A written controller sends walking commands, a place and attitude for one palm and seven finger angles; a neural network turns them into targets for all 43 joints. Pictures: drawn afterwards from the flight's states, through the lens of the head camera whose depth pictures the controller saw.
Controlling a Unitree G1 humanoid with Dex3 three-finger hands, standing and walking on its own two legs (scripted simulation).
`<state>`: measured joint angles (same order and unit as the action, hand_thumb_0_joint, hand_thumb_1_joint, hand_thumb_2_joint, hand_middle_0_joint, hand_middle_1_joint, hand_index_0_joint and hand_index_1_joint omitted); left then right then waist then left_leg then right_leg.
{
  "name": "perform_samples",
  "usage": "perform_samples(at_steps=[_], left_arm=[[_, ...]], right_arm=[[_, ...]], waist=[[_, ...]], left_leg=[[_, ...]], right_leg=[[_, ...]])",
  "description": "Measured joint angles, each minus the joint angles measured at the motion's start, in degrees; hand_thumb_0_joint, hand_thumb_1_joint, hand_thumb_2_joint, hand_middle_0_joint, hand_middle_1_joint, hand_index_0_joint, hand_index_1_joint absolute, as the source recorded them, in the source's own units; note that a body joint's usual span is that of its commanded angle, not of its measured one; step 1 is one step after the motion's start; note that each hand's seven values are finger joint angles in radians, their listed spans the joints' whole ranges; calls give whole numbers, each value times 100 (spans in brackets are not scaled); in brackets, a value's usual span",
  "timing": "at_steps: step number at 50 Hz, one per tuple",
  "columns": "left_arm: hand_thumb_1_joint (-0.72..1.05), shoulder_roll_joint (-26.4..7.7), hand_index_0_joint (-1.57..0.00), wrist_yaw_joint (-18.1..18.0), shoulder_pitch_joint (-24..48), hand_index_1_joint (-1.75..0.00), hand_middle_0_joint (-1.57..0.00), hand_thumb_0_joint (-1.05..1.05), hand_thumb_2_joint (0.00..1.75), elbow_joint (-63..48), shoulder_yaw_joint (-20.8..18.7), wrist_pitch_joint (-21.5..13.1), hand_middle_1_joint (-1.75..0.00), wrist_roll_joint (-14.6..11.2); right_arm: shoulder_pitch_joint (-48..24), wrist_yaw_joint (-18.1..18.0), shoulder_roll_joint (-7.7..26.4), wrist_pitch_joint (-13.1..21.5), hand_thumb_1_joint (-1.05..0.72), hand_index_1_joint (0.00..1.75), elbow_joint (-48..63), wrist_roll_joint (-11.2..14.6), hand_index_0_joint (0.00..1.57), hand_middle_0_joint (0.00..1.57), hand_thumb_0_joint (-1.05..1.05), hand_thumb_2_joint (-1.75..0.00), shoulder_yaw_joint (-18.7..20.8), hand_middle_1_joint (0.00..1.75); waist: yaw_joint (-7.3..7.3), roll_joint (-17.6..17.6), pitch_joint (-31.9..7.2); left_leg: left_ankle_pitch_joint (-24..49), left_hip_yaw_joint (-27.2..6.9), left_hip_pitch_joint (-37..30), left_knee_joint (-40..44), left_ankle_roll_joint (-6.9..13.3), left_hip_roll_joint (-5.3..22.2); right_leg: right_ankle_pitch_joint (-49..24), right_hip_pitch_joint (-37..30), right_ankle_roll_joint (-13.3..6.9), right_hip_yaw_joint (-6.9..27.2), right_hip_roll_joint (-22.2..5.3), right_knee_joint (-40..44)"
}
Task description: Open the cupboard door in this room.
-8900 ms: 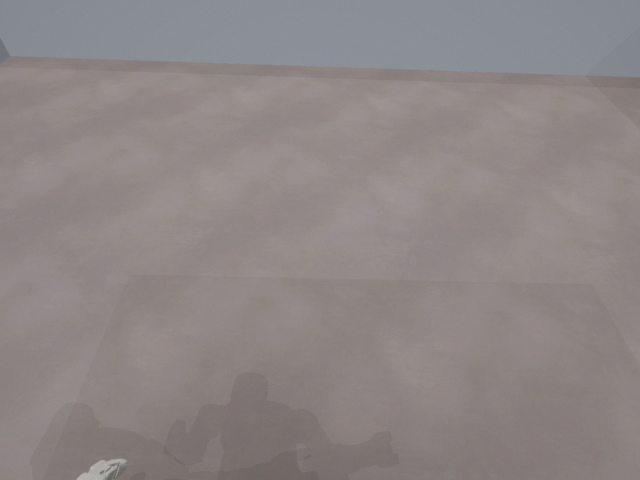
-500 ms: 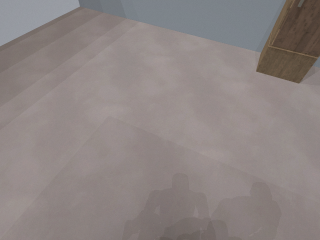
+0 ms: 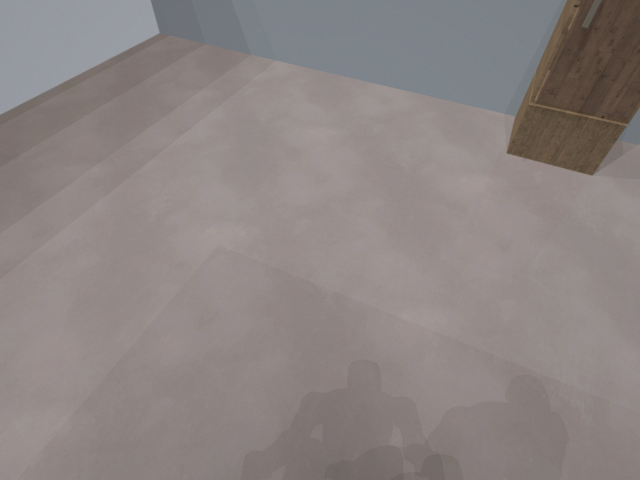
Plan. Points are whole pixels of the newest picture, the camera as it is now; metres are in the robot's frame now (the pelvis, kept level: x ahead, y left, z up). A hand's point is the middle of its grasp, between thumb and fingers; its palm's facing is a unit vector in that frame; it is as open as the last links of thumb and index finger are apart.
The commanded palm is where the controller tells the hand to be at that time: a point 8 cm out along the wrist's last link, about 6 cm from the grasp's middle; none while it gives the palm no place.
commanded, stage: turn or walk to find it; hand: left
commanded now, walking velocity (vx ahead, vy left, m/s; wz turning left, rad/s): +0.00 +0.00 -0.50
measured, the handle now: (594, 5) +1.82 -0.94 -0.03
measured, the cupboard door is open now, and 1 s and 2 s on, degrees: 0 0 0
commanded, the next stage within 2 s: stand and wait in 0.52 s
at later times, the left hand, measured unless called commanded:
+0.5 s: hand out of the picture +0.08 +0.20 -0.17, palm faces +0.03 -0.97 -0.26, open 7.4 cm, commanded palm none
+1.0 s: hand out of the picture +0.03 +0.18 -0.17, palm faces +0.22 -0.93 -0.29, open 7.4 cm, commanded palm none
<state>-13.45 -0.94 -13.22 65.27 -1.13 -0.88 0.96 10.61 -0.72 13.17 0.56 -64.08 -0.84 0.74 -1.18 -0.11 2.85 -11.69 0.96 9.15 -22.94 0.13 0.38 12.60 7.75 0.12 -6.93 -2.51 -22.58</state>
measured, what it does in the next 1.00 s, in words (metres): steps on the spot: right foot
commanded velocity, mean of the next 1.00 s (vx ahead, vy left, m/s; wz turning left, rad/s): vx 0.00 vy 0.00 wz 0.29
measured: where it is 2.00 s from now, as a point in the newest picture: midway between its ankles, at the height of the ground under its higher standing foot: outside the picture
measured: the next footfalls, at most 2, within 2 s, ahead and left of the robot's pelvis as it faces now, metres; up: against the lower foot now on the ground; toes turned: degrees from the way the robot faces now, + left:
right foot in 1.00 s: +0.03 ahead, -0.15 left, +0.00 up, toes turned +11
left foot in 1.54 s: -0.09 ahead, +0.05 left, +0.00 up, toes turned +33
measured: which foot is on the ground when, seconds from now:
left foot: down 0.00-1.00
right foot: down 0.00-0.68, up 0.70-0.98, down 1.00-1.00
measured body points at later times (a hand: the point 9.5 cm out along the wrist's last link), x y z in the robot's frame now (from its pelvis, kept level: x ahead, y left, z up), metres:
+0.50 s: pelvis +0.00 +0.00 -0.01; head +0.02 +0.00 +0.44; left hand +0.07 +0.25 -0.15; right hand +0.02 -0.25 -0.16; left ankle +0.01 +0.12 -0.74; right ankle +0.00 -0.12 -0.74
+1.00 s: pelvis -0.02 -0.04 -0.01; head +0.03 -0.06 +0.43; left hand +0.02 +0.23 -0.14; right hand +0.07 -0.28 -0.18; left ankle +0.01 +0.12 -0.74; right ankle -0.01 -0.15 -0.75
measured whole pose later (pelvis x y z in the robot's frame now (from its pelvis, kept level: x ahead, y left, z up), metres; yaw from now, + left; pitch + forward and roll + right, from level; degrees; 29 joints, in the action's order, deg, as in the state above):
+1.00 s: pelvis -0.02 -0.04 -0.01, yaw +12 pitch +1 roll +1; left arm -12.0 -1.4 -8.3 55.6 -2.5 0.9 0.3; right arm 13.1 -0.4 12.7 -2.0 -57.4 -1.5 3.4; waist 1.1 -1.9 3.7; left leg -10.0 -9.4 19.6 -28.6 -2.4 -3.1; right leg 19.9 14.8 2.6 -0.5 -1.0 -33.1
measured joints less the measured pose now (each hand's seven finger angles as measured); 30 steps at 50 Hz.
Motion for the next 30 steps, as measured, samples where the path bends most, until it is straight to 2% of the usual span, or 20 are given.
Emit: perform_samples(at_steps=[7,11,16,20,28,30], left_arm=[[91,-10,-20,15,46,-29,-20,0,90,-168,-77,197,-30,-1],[91,48,-20,30,123,-29,-20,0,90,-190,-51,198,-30,4],[90,33,-20,72,315,-29,-20,0,90,-183,7,44,-30,-6],[90,14,-20,-12,476,-30,-20,0,90,-306,-14,67,-30,-26],[90,99,-20,-56,481,-29,-20,0,90,-568,-74,165,-30,-6],[90,111,-20,-63,426,-29,-20,0,90,-592,-78,181,-30,6]], right_arm=[[-70,-80,46,-103,-91,30,168,-29,20,20,1,-90,59,30],[11,-65,-35,-86,-91,30,163,-30,20,20,1,-90,27,30],[217,36,-57,-15,-91,30,-67,-6,20,20,1,-90,-38,30],[300,24,-41,-68,-91,30,-86,-15,20,20,1,-90,-18,30],[262,68,-127,-221,-91,30,203,-46,20,20,1,-90,47,30],[233,72,-148,-235,-91,30,277,-52,20,20,1,-90,69,30]], waist=[[3,-34,69],[93,-16,97],[162,25,32],[184,33,-27],[172,-69,23],[163,-81,74]], left_leg=[[-203,281,211,-347,-39,166],[-270,354,270,-444,-40,199],[-167,242,126,-223,-26,122],[-164,99,188,-268,-23,44],[-340,-220,665,-838,-26,-47],[-434,-191,781,-1072,-22,-13]], right_leg=[[66,333,-40,289,138,-316],[114,427,-43,368,165,-424],[81,240,-31,251,103,-240],[165,255,-8,108,19,-334],[399,505,-22,-211,-91,-739],[479,537,-20,-290,-108,-877]])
